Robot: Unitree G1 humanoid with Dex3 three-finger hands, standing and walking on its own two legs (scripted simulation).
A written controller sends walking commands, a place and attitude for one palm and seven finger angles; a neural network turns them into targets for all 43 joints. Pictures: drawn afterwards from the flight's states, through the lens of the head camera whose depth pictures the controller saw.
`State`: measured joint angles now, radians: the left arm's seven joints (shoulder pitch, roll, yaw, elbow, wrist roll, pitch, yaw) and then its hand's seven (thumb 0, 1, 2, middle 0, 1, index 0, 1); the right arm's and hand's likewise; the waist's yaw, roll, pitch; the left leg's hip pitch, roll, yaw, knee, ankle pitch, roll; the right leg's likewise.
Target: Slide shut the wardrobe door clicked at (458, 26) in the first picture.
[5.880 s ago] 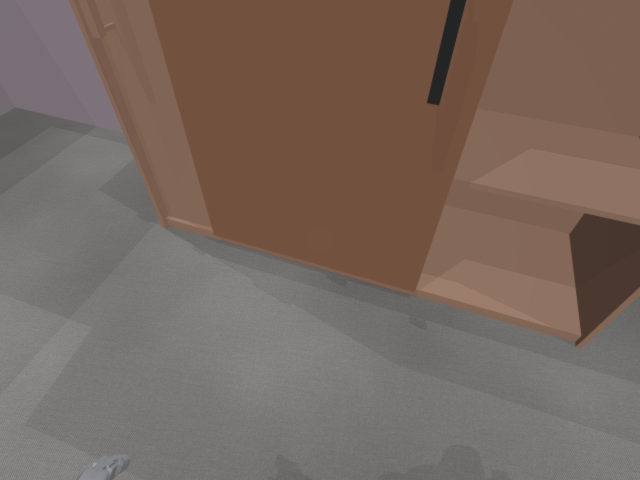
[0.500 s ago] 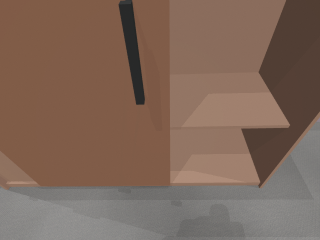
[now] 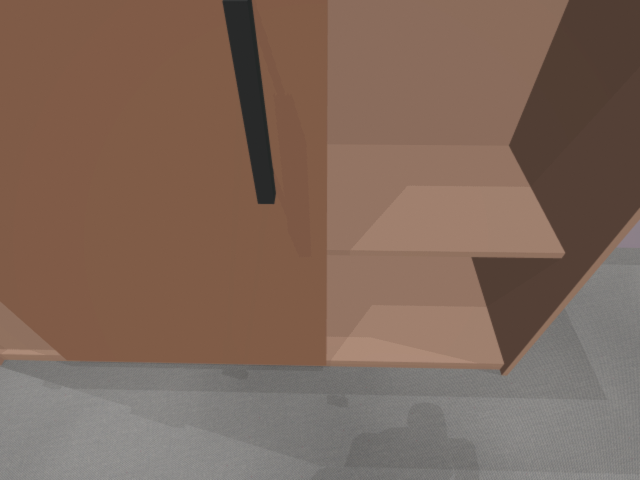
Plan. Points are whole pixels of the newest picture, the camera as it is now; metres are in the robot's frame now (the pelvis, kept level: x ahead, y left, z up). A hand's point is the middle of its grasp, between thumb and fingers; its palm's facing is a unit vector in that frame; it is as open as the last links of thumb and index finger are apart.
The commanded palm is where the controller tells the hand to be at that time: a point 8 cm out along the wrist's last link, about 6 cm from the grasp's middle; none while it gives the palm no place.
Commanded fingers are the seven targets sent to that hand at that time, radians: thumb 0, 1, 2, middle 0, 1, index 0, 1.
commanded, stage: look again from close up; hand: left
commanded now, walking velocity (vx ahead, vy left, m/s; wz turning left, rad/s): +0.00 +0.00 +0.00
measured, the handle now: (257, 109) +0.55 +0.13 +0.20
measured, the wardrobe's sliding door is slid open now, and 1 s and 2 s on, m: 0.57 0.57 0.57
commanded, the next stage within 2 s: shuffle to correct the standing spot in 0.16 s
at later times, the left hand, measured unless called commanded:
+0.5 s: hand out of the picture -0.02 +0.16 -0.18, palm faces +0.08 -0.98 -0.16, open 7.4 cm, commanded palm none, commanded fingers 0.00 0.90 0.90 -0.20 -0.30 -0.20 -0.30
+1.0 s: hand out of the picture +0.16 +0.14 -0.16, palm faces +0.08 -0.96 -0.27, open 7.2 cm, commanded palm none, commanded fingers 0.00 0.90 0.90 -0.20 -0.30 -0.20 -0.30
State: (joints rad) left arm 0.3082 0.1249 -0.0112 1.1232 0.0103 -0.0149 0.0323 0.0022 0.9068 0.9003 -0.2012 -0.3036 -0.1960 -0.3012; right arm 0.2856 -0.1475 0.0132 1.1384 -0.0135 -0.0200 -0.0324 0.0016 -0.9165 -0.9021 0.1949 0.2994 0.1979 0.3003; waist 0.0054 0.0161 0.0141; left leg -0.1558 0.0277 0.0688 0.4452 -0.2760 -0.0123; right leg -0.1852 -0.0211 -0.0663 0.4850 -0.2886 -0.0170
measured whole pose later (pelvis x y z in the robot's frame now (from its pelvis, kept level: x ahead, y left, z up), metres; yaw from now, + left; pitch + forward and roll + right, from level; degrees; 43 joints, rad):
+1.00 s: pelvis +0.10 -0.05 +0.00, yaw +3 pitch +0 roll +3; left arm 0.18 0.15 0.04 1.02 0.02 -0.03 0.05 0.00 0.94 0.90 -0.20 -0.30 -0.20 -0.30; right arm 0.27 -0.16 -0.04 1.11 0.00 0.02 -0.04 0.00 -0.91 -0.90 0.20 0.30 0.20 0.30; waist 0.00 0.01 0.08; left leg -0.38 0.01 0.03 0.98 -0.53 -0.03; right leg -0.29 -0.05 -0.13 0.57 -0.29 -0.07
